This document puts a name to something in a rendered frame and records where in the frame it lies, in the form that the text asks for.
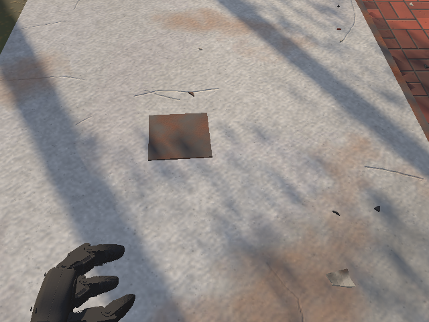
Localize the robot left hand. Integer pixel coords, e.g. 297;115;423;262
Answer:
30;243;135;322

